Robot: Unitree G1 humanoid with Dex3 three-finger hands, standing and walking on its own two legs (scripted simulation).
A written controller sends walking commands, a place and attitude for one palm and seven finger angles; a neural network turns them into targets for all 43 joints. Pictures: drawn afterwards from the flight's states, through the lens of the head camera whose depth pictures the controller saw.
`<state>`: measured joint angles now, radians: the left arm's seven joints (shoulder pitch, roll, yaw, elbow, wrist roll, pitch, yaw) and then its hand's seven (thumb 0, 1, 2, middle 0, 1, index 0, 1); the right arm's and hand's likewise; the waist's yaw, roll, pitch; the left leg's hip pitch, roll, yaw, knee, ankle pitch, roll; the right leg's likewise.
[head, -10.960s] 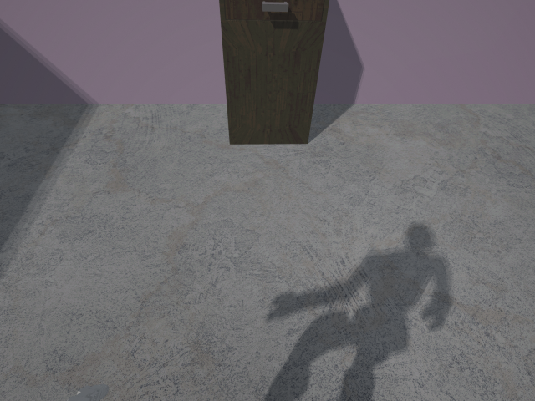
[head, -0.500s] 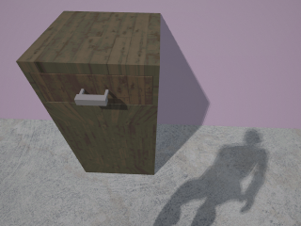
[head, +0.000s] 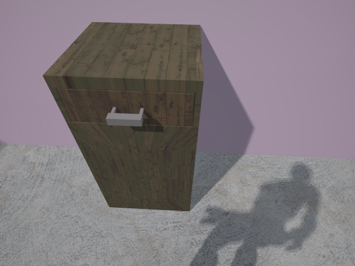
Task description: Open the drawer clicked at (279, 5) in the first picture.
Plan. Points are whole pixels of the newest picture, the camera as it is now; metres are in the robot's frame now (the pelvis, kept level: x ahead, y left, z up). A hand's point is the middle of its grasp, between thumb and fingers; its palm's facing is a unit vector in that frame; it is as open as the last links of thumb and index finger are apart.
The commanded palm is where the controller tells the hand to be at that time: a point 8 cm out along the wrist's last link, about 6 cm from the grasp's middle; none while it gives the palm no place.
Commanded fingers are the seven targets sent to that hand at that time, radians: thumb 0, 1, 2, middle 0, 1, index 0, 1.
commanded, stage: raise the hand with hooked fingers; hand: left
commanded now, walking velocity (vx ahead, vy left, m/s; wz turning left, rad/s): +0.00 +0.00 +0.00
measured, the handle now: (126, 114) +0.55 +0.21 +0.01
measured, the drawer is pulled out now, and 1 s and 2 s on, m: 0.00 0.00 0.00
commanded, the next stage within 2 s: move the hooked fingers above the handle in 1.78 s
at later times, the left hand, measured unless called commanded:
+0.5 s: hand (82, 241) +0.18 +0.22 -0.02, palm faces +0.08 -0.08 -0.99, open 9.7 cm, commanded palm +0.17 +0.21 +0.04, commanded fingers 0.00 0.15 0.58 -0.25 -0.78 -0.25 -0.78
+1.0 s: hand (97, 168) +0.31 +0.21 +0.07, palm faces +0.15 -0.08 -0.99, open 12.6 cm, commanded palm +0.27 +0.21 +0.12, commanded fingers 0.00 -0.43 0.33 -0.29 -1.15 -0.29 -1.15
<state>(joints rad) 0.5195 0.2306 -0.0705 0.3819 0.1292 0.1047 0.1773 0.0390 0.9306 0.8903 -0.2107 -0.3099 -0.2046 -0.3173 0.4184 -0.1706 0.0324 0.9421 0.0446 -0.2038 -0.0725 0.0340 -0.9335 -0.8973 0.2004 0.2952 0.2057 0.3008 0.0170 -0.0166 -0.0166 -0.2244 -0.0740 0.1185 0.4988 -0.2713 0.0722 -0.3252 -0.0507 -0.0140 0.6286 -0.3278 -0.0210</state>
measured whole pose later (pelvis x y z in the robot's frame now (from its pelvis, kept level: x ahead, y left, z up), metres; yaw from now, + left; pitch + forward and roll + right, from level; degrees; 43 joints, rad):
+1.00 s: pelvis +0.04 -0.03 -0.01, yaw -1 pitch +6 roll +1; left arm 0.22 0.42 0.00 -0.12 0.95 0.05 0.28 0.00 -0.21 0.43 -0.30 -1.01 -0.30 -1.02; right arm 0.14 -0.30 -0.05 0.63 -0.02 0.12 -0.01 0.02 -0.91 -0.90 0.19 0.29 0.20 0.30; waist 0.07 0.07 -0.06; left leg -0.34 -0.05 0.00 0.61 -0.37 0.02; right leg -0.41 0.05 0.03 0.66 -0.35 -0.05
